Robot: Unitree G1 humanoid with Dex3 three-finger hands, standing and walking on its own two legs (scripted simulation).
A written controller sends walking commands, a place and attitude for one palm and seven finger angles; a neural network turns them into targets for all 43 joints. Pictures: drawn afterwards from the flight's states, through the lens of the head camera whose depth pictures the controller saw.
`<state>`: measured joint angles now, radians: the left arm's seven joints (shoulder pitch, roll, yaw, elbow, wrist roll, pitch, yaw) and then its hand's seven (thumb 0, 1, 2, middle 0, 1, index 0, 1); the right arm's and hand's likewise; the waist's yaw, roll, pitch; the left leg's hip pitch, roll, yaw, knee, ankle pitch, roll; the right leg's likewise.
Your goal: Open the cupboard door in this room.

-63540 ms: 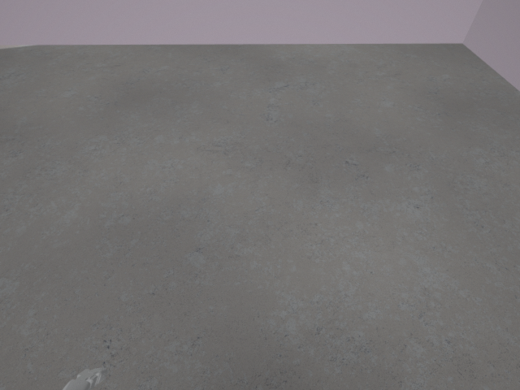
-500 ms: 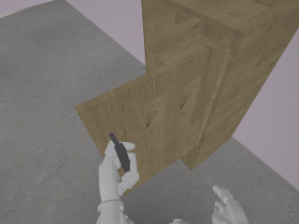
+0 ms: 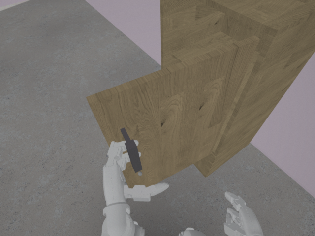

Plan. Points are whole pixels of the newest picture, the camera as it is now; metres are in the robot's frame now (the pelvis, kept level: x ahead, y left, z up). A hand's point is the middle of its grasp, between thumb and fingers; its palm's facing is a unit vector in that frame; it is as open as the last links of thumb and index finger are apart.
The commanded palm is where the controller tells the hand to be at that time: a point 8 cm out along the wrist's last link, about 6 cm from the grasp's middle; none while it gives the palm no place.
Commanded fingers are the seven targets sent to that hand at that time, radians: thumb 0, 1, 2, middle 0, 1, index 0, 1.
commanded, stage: open thumb and fingers to let go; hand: left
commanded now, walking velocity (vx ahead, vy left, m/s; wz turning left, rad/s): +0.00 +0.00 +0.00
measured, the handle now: (131, 150) +0.32 +0.08 +0.05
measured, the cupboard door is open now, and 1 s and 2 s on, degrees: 83 86 86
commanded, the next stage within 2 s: slide the hand sideways off the handle in 0.32 s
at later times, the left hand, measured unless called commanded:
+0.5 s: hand (139, 174) +0.26 +0.05 +0.05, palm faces +0.06 -1.00 -0.02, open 15.7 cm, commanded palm +0.22 +0.08 +0.04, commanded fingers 0.00 -0.50 0.30 -0.15 -0.30 -0.15 -0.30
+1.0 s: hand (133, 196) +0.21 +0.06 +0.05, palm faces -0.23 -0.97 +0.01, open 16.2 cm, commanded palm +0.19 +0.12 +0.04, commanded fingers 0.00 -0.50 0.30 -0.15 -0.30 -0.15 -0.30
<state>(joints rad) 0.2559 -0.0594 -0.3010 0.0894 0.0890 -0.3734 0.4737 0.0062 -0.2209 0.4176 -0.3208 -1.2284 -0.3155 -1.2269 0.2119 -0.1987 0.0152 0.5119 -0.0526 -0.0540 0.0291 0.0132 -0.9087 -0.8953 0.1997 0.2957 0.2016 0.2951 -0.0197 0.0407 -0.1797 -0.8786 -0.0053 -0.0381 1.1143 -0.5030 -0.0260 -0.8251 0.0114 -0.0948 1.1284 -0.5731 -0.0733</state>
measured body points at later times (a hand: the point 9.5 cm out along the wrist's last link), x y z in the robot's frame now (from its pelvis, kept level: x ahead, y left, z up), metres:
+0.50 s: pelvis -0.01 +0.02 +0.00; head +0.04 +0.01 +0.45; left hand +0.25 +0.11 +0.05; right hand +0.18 -0.19 -0.09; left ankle +0.02 +0.14 -0.65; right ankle -0.01 -0.07 -0.65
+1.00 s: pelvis -0.01 +0.04 -0.01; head +0.04 +0.03 +0.43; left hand +0.22 +0.12 +0.05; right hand +0.16 -0.18 -0.09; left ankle +0.02 +0.14 -0.65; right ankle -0.01 -0.07 -0.65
